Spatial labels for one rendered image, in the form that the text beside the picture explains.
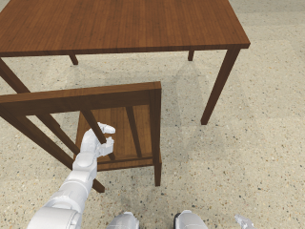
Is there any left robot upper arm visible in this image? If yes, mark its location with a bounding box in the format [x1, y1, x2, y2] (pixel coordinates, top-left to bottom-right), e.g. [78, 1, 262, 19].
[29, 206, 82, 229]

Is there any right robot hand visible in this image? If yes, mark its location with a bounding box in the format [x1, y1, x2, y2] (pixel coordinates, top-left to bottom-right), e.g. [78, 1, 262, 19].
[234, 214, 256, 229]

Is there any chair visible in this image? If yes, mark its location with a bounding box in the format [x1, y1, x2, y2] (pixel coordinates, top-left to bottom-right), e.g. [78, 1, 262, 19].
[0, 81, 162, 194]

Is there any left robot hand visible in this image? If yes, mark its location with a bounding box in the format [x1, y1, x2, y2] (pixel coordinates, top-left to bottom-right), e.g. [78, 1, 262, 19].
[80, 122, 115, 157]

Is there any table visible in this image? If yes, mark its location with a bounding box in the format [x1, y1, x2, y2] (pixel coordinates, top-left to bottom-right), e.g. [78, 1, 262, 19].
[0, 0, 251, 127]

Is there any left robot thigh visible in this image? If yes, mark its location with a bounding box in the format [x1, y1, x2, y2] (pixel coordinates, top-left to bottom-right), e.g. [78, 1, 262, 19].
[106, 214, 139, 229]

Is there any right robot shin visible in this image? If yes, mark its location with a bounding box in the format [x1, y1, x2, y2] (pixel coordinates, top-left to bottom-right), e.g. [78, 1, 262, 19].
[179, 210, 192, 216]

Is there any left robot forearm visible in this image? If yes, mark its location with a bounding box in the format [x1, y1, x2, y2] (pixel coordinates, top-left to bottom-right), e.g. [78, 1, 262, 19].
[26, 151, 97, 229]

